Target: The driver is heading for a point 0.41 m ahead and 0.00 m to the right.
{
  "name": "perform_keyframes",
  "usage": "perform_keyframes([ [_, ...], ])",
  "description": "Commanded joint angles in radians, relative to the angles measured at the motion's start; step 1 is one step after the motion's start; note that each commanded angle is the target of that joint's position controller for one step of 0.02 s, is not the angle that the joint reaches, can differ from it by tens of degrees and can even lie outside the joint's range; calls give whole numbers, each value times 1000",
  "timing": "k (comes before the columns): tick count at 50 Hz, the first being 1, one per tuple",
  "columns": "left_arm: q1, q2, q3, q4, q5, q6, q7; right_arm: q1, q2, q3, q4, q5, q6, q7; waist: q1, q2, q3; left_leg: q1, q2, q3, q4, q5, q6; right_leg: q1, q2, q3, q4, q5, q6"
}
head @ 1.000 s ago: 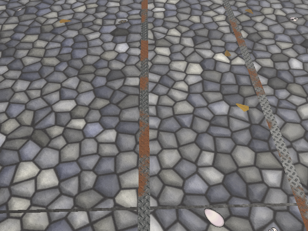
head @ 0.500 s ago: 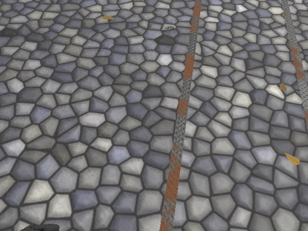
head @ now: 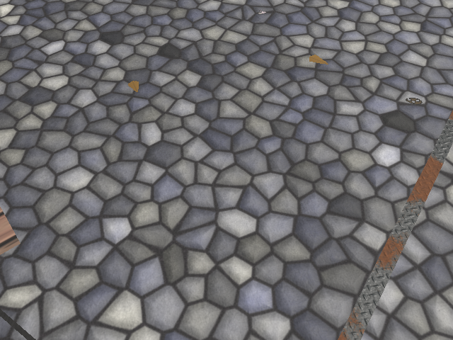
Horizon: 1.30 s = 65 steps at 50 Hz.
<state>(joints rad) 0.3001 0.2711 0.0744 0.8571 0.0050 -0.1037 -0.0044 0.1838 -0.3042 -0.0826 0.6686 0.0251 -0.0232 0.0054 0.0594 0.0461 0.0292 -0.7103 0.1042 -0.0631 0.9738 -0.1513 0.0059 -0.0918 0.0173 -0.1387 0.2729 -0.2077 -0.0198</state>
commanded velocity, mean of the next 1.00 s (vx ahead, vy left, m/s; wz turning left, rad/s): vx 0.26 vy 0.00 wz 0.27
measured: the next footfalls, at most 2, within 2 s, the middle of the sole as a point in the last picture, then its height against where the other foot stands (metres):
left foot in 0.22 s outside the picture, level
right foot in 0.66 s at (249, 319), level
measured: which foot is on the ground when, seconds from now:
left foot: up 0.00-0.20, down 0.22-0.70, up 0.72-0.90, down 0.92-1.00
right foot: down 0.00-0.22, up 0.24-0.64, down 0.66-1.00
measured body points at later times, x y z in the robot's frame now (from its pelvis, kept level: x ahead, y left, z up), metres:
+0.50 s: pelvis +0.26 +0.08 +0.00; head +0.30 +0.11 +0.45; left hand +0.37 +0.38 -0.11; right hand +0.42 -0.17 -0.10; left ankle +0.24 +0.15 -0.74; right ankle +0.43 -0.06 -0.68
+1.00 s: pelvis +0.39 +0.09 -0.01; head +0.40 +0.11 +0.44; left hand +0.46 +0.36 -0.14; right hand +0.53 -0.15 -0.14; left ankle +0.34 +0.22 -0.75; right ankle +0.49 +0.00 -0.74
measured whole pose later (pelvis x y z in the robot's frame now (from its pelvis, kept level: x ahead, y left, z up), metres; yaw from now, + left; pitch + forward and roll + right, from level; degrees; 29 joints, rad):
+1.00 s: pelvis +0.39 +0.09 -0.01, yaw +15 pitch +0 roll -1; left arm 0.13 0.22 0.02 0.83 0.02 -0.01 0.00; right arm 0.26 -0.24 -0.04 0.86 -0.02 0.03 -0.03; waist 0.00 -0.01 0.02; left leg -0.25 0.03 -0.04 0.58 -0.34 -0.02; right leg -0.36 0.00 -0.03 0.51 -0.15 0.00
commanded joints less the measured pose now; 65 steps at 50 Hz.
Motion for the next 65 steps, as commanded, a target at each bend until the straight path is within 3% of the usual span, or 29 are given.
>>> perform_keyframes([
  [1, -74, 161, 35, -74, -6, -10, 8, -61, -10, 8, -83, -1, -17, 19, -8, -107, 4, 17, 11, 22, -160, 154, 3, 10, -256, 78, -125, 273, -148],
  [5, -17, 198, 44, -51, -23, 10, 10, -168, -12, 11, -133, 3, -17, 43, 23, -108, 40, 33, -12, 77, -294, 127, 32, 102, -291, 25, -99, 297, -123],
  [7, -15, 221, 52, -48, -33, 24, 11, -172, -34, 1, -151, 0, -15, 51, 2, -120, 33, 75, -45, 112, -331, 33, 65, 154, -307, -7, -30, 473, -105],
  [9, -21, 251, 60, -52, -39, 39, 18, -64, -86, -28, -137, -5, -8, 50, -76, -148, -49, 256, -123, 170, -357, -54, 112, 168, -297, -52, 176, 805, -83],
  [10, -30, 239, 54, -56, -42, 45, 22, 100, -134, -58, -93, -2, -4, 42, -167, -126, -133, 490, -170, 183, -421, 10, 149, 89, -264, -86, 384, 837, -53],
  [11, -13, 190, 33, -75, -15, 40, 25, 271, -214, -91, -53, 2, 5, 21, -235, -21, -228, 812, -67, -6, -428, 25, 208, -169, -225, -87, 695, 532, -7],
  [12, 64, 47, -14, -144, 20, 11, 11, 225, -329, -97, -66, 5, -6, 17, -96, 239, -315, 1097, 186, -594, -532, -136, 391, -610, -20, 19, 1034, -383, 47],
  [13, -32, 136, -4, -148, -21, -26, -4, 266, -237, -69, -91, -4, -21, 21, -183, 124, -420, 1129, 240, -758, -661, -234, 410, -714, -24, 223, 1134, -391, 31],
  [14, -97, 174, 7, -162, -56, -39, -12, 238, -174, -50, -66, -12, -33, 25, -183, 76, -275, 1033, 215, -594, -670, -145, 359, -781, -69, 213, 1111, -287, 13],
  [15, -94, 161, 0, -151, -45, -42, -7, 172, -139, -36, -67, -8, -38, 24, -138, 5, -194, 881, 179, -454, -664, -41, 318, -735, -120, 202, 1028, -200, 4],
  [17, -78, 170, 10, -130, -8, -22, 1, 39, -85, -13, -91, -29, -42, 20, -59, -4, -105, 624, 116, -277, -678, 331, 277, -575, -168, 199, 919, -131, 25],
  [22, -68, 98, -7, -126, 9, 22, 11, 22, -115, -15, -40, -31, -53, -3, -22, -1, -87, 477, 53, -63, -706, 697, 257, -473, -130, 155, 697, 30, 80],
  [25, -156, 72, -20, -140, 5, 16, -1, 46, -108, -10, -10, -26, -38, -17, -68, 21, -92, 492, 4, 5, -694, 630, 206, -408, -93, 136, 458, 253, 70],
  [28, -205, 84, -17, -153, -1, 11, -16, 85, -109, -6, 28, -27, -28, -20, -96, 31, -94, 563, 40, -33, -665, 549, 196, -383, -68, 152, 341, 316, 53],
  [31, -204, 113, -5, -159, 12, 7, -26, 79, -99, -1, 53, -23, -20, -18, -82, 39, -84, 630, 72, -92, -570, 526, 182, -378, -54, 158, 266, 211, 10],
  [33, -128, 136, 6, -135, 27, 0, -22, 78, -84, 5, 63, -20, -17, -20, -40, 3, -115, 617, 9, -77, -441, 483, 126, -218, -57, 156, 144, 476, -33],
  [34, -121, 196, 14, -144, 40, -3, -15, 149, -64, 10, 59, -42, -27, -18, -84, -87, -189, 526, -67, -54, -334, 318, 77, -29, -164, 249, 218, 875, -88],
  [35, -87, 161, 3, -144, 46, 8, -7, 252, -22, 26, 87, -43, -32, -20, -89, -195, -311, 379, -121, -41, -167, 4, 12, 182, -310, 389, 260, 1031, -239],
  [36, -40, 83, -14, -123, 28, 25, -5, 211, -48, 25, 91, -35, -22, -18, -36, -265, -361, 313, -142, -34, -33, -431, -32, 209, -387, 506, 207, 985, -319],
  [37, -47, 61, -28, -114, 12, 36, -10, 152, -86, 15, 72, -21, -1, -18, -29, -221, -320, 265, -118, -61, 25, -572, -47, 159, -388, 545, 156, 758, -312],
  [39, -147, 91, -24, -122, 7, 54, -12, 98, -77, 9, 72, -14, 50, -28, -56, -140, -183, 251, -72, -47, 16, -511, -63, -28, -339, 498, 68, 319, -241],
  [40, -208, 107, -19, -133, 11, 61, -10, 99, -66, 10, 77, -18, 67, -33, -78, -163, -137, 291, -53, -35, -81, -454, -63, -121, -303, 460, 29, 157, -202],
  [44, -255, 97, -16, -124, 6, 91, 3, 189, -16, 15, 157, -34, 66, -30, -119, -192, -135, 576, -102, 64, -424, -72, -31, -293, -182, 288, 15, -112, -123],
  [46, -207, 55, -31, -99, 6, 87, 2, 141, -50, 12, 140, -58, 63, -30, -90, -125, -95, 575, -38, -10, -517, -61, 16, -327, -134, 247, 46, -297, -34],
  [47, -188, 65, -27, -100, 13, 85, 0, 101, -100, 3, 131, -50, 61, -36, -42, -34, -45, 440, -10, -54, -550, -251, 54, -279, -81, 195, 75, -276, 4],
  [48, -213, 58, -28, -98, 18, 82, 2, 74, -67, 9, 137, -47, 52, -36, -42, 15, -21, 320, -22, -54, -589, -393, 60, -174, -60, 163, 122, -175, 24],
  [50, -204, 51, -27, -81, 13, 78, 11, 40, -38, 18, 144, -49, 26, -38, -30, 40, -13, 288, -28, -47, -614, -332, 26, -104, -62, 158, 182, -45, 11],
  [54, -177, 53, -22, -41, 6, 76, 18, 91, -42, 18, 179, -34, -4, -37, -48, -2, -40, 385, -40, -25, -558, -106, 10, -106, -65, 158, 212, 138, -6],
  [65, -170, 63, -12, 54, -4, 100, 30, 116, -24, 23, 250, -27, 5, -38, -60, -40, -53, 467, -56, 5, -530, 117, 19, -71, -66, 155, 239, 277, 5],
])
